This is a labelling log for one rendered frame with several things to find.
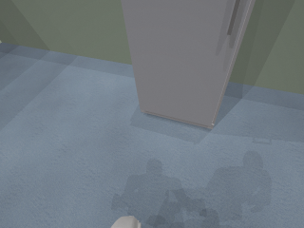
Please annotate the fridge door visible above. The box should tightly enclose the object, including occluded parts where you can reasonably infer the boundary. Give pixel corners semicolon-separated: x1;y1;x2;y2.
121;0;251;126

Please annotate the left robot thigh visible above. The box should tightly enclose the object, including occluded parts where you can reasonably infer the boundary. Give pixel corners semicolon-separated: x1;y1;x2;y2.
110;216;142;228

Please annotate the handle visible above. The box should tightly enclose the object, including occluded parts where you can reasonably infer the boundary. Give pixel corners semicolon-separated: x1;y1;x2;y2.
227;0;240;35

